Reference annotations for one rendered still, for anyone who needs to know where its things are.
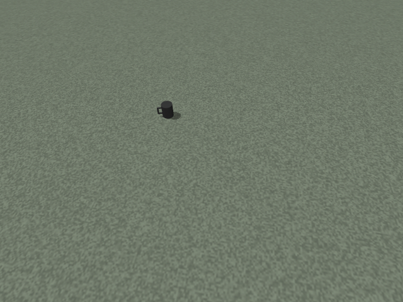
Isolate mug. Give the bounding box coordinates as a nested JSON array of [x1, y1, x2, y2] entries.
[[157, 101, 174, 119]]

